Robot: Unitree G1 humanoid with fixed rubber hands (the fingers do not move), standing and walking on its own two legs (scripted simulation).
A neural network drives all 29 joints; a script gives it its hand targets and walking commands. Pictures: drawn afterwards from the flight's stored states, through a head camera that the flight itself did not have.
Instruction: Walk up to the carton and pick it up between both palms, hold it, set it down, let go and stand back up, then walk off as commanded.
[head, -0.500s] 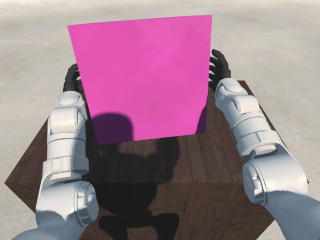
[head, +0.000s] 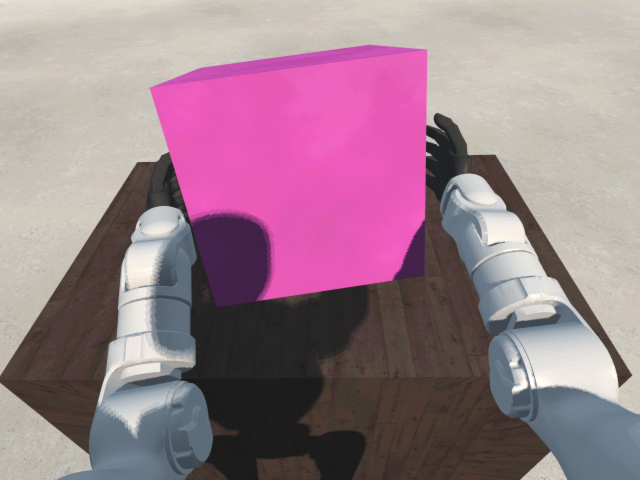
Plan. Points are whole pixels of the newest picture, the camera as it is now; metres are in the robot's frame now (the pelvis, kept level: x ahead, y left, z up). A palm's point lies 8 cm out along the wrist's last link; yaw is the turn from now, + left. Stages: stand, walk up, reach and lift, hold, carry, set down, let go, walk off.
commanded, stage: set down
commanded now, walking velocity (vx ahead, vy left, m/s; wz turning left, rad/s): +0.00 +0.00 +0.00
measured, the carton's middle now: (301, 161) +0.50 +0.00 +0.18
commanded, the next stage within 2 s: none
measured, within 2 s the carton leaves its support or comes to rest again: neither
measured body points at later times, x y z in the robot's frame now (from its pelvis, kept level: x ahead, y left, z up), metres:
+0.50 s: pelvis -0.02 +0.00 +0.00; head -0.05 -0.02 +0.45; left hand +0.39 +0.16 +0.18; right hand +0.40 -0.20 +0.19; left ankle +0.00 +0.14 -0.75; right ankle -0.02 -0.09 -0.75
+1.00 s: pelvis +0.00 -0.01 +0.00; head +0.02 -0.03 +0.45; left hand +0.42 +0.16 +0.13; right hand +0.46 -0.20 +0.15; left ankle +0.00 +0.14 -0.75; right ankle -0.02 -0.09 -0.75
